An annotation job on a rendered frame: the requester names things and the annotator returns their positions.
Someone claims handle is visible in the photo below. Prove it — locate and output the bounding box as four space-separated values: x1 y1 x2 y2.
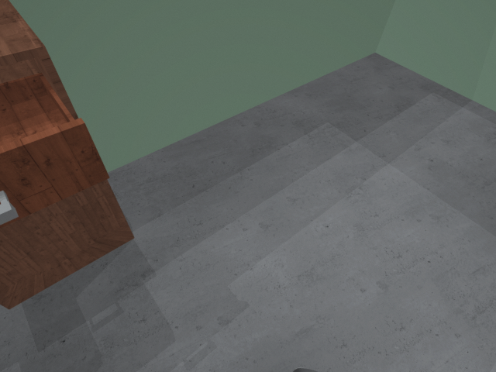
0 191 19 225

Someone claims drawer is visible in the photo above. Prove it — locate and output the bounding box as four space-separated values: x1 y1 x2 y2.
0 73 110 228

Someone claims cabinet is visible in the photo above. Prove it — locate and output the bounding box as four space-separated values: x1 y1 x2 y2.
0 0 134 309

